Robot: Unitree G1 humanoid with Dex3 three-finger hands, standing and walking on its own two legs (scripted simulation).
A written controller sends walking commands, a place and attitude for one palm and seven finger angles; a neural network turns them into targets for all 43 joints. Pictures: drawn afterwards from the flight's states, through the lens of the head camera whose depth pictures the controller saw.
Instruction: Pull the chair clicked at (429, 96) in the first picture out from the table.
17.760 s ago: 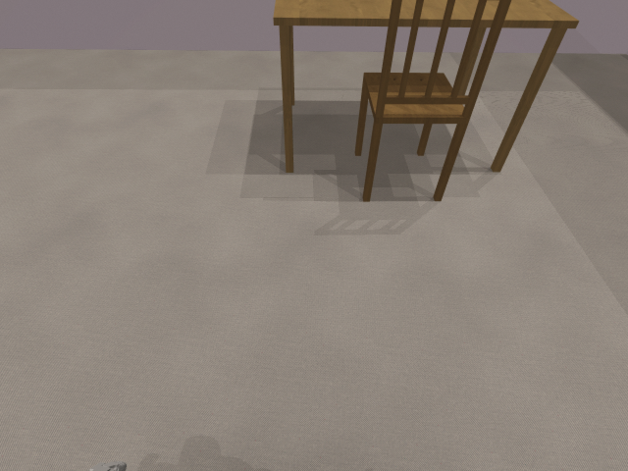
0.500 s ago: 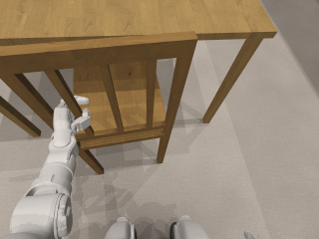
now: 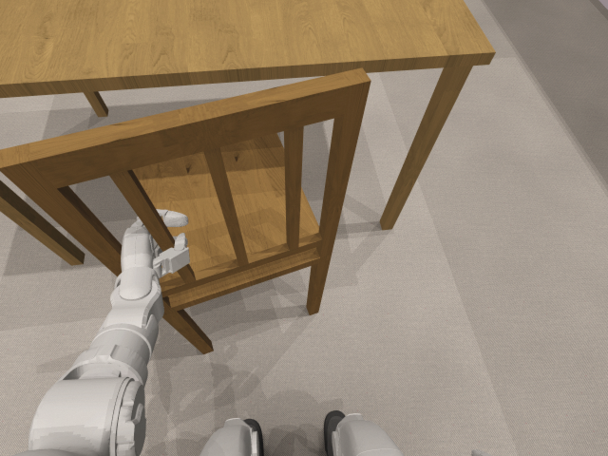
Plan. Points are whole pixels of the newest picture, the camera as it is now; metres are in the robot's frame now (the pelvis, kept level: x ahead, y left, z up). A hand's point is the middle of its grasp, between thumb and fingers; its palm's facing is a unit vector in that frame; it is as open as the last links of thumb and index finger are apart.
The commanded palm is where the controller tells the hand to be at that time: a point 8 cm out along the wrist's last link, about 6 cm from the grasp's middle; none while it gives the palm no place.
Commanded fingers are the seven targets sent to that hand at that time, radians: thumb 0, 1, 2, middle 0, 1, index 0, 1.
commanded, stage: step backward, pulling the chair out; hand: left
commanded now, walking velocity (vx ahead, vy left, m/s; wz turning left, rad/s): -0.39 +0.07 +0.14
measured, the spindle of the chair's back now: (230, 216) +0.46 +0.10 -0.04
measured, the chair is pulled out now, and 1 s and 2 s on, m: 0.09 0.13 0.13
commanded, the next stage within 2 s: stop walking, hand still on the chair in 1.96 s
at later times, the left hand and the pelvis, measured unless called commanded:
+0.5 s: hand (183, 274) +0.37 +0.16 -0.06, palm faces +0.16 -0.97 -0.20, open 5.2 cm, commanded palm +0.36 +0.21 -0.05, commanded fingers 0.00 0.90 0.90 -0.50 -1.45 -0.50 -1.45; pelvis -0.02 -0.01 -0.01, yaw +1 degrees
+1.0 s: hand (179, 272) +0.37 +0.17 -0.06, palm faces +0.16 -0.96 -0.21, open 5.2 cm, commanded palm +0.36 +0.22 -0.05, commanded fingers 0.00 0.90 0.90 -0.50 -1.45 -0.50 -1.45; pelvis -0.02 -0.01 -0.01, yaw +2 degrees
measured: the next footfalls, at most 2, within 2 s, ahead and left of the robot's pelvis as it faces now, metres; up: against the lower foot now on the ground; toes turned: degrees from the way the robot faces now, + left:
none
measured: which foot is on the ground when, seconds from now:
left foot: down 0.00-1.00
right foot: down 0.00-1.00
